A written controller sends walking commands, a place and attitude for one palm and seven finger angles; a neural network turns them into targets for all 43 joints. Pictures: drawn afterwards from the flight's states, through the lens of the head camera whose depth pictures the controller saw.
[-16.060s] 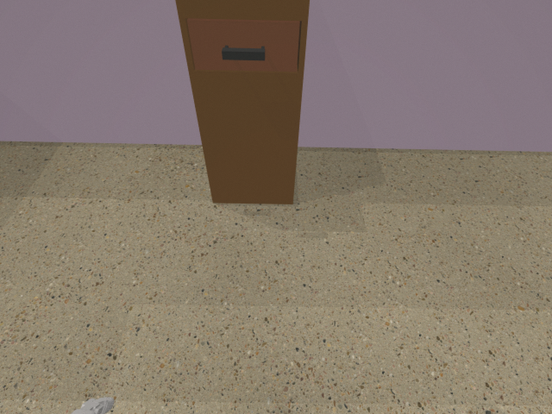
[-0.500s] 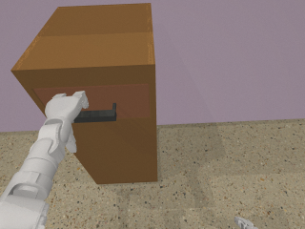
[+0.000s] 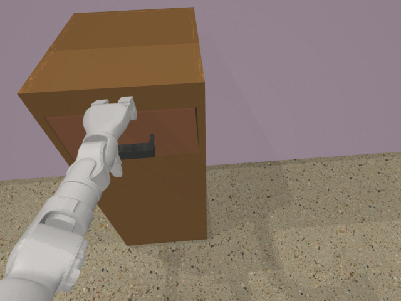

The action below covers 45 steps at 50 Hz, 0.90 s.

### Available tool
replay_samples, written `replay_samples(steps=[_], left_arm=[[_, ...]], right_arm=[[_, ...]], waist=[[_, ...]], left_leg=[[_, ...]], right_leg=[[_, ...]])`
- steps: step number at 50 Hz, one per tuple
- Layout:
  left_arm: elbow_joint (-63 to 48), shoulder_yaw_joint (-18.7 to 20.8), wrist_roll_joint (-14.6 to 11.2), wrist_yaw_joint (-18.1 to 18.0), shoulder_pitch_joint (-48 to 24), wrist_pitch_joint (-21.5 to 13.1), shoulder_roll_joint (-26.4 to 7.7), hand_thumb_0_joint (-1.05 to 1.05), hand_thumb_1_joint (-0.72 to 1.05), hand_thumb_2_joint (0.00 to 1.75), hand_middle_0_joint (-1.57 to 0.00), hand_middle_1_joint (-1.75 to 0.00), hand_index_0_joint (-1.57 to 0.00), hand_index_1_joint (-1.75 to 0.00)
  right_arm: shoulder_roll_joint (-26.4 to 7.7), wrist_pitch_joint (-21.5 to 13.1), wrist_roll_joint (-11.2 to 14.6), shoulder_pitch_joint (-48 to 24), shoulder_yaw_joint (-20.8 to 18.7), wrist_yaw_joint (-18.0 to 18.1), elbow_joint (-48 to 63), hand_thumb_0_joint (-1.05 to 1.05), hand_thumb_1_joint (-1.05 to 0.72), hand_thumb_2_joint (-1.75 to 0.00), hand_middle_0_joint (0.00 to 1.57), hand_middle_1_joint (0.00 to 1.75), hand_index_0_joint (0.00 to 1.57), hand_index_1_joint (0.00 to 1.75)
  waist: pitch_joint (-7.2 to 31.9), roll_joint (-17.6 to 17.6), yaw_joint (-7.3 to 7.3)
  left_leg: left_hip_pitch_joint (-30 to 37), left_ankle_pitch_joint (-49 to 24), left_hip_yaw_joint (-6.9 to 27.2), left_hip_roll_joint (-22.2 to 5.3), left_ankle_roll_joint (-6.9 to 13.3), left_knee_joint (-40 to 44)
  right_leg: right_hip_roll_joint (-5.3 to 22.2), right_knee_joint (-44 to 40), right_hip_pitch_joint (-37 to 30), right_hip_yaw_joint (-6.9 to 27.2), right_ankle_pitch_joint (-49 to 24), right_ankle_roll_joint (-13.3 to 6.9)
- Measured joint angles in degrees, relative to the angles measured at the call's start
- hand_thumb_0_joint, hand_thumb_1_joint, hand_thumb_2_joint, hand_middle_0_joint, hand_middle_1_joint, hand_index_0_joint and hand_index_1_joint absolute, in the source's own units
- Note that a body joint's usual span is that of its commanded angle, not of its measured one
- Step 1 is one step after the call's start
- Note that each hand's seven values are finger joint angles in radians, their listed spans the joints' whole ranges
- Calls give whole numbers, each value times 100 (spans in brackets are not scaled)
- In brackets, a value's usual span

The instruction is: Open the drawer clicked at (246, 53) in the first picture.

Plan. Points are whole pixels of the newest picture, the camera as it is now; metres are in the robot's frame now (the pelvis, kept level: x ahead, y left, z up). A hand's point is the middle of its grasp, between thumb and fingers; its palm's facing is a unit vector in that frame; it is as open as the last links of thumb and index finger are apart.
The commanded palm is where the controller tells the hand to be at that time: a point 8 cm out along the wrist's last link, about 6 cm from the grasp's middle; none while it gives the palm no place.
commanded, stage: move the hooked fingers above the handle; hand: left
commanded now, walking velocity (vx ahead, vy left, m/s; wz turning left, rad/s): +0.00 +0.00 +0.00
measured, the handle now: (128, 145) +0.49 +0.19 +0.02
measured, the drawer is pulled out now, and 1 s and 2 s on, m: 0.00 0.00 0.00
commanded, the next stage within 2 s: lower the fingers behind the handle in 0.20 s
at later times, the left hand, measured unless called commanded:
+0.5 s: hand (115, 143) +0.45 +0.20 +0.07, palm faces +0.11 -0.09 -0.99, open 13.6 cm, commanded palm +0.42 +0.22 +0.11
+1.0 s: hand (109, 161) +0.43 +0.22 +0.03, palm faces -0.04 -0.03 -1.00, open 13.8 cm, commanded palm +0.42 +0.22 +0.08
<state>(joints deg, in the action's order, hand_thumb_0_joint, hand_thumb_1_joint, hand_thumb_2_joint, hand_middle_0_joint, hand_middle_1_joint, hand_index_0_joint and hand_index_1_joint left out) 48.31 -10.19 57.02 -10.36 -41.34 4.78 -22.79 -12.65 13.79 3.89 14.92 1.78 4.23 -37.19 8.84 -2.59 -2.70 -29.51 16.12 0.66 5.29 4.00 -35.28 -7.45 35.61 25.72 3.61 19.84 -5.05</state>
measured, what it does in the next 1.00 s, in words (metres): stands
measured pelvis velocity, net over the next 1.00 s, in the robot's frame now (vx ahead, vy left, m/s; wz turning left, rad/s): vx -0.01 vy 0.01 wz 0.02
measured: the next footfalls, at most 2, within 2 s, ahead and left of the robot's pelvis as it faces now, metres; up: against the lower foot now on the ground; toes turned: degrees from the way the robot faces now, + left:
none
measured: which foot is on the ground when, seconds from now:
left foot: down 0.00-1.00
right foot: down 0.00-1.00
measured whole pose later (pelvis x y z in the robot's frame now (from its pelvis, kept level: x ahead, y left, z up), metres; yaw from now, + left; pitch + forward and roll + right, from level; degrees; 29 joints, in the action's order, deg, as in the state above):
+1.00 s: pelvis -0.01 +0.01 -0.01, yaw +1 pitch +14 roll -1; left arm 50.3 -9.9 58.7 -14.2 -39.2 -2.1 -24.4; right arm -15.3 10.2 2.1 19.1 -2.6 3.7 -36.4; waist 8.7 -2.3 -2.6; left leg -39.0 18.1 1.8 5.6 4.5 -43.0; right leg -7.5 41.8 34.1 1.3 21.8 -4.6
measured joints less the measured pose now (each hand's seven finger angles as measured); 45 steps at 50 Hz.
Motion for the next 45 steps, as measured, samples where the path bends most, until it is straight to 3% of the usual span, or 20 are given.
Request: replay_samples(steps=[8,12,15,19,25,30,33,40,43,45], left_arm=[[370,267,4,292,43,-138,-299,0,-49,30,-34,-122,-31,-124],[199,302,-18,322,345,-417,-476,0,-49,30,-33,-121,-32,-122],[-319,169,-46,199,563,-790,-442,0,-49,30,-33,-120,-32,-121],[-613,41,-20,-276,524,-1076,-227,0,-49,30,-33,-120,-32,-121],[-237,73,7,-896,279,-497,213,0,-49,30,-42,-129,-35,-124],[103,-80,119,-845,55,197,497,0,-49,30,-41,-127,-37,-132],[316,-141,157,-697,-87,436,537,0,-49,30,-39,-125,-35,-133],[783,-181,194,-94,-255,466,251,0,-49,30,-34,-121,-30,-129],[762,-73,164,35,-46,225,44,0,-49,30,-33,-122,-30,-126],[370,32,157,-23,112,-88,-87,0,-49,30,-32,-125,-31,-124]], right_arm=[[-154,-140,-4,131,-81,91,216,1,-90,-90,20,30,20,30],[-250,-294,-44,297,-256,64,242,1,-90,-90,20,30,20,30],[-290,-417,-108,416,-435,20,116,1,-90,-90,20,30,20,30],[-315,-495,-159,389,-526,-70,-164,1,-90,-90,20,30,20,30],[-211,-384,-168,175,-401,-265,-279,1,-91,-90,20,30,20,30],[-74,-155,-132,-25,-245,-312,-173,1,-90,-90,20,30,20,30],[11,-53,-92,-115,-131,-245,-58,1,-90,-90,20,30,20,30],[11,-34,-52,-104,-8,-64,272,1,-90,-90,20,30,20,30],[-83,-126,-84,6,-84,-21,392,1,-90,-90,20,30,20,30],[-150,-209,-122,144,-188,2,397,1,-90,-90,20,30,20,30]], waist=[[-76,26,-115],[-176,31,-65],[-229,9,28],[-161,-32,78],[56,-44,132],[150,-71,143],[160,-24,95],[85,119,-108],[-28,113,-171],[-92,103,-119]], left_leg=[[-99,-45,-29,-45,-4,-36],[-230,-17,11,-35,9,-129],[-318,27,98,11,28,-229],[-422,123,162,80,61,-377],[-495,194,58,93,96,-408],[-395,170,20,89,111,-343],[-316,128,18,79,102,-283],[-315,49,43,33,53,-269],[-454,62,47,7,44,-371],[-573,84,61,2,45,-468]], right_leg=[[-38,9,96,17,-75,0],[-35,56,195,-35,-51,5],[-1,98,236,-131,7,16],[51,216,306,-210,131,45],[69,320,423,-111,214,80],[72,280,340,-68,192,96],[66,232,270,-62,150,92],[27,204,267,-94,58,50],[-2,272,392,-113,50,40],[-11,346,498,-141,67,39]])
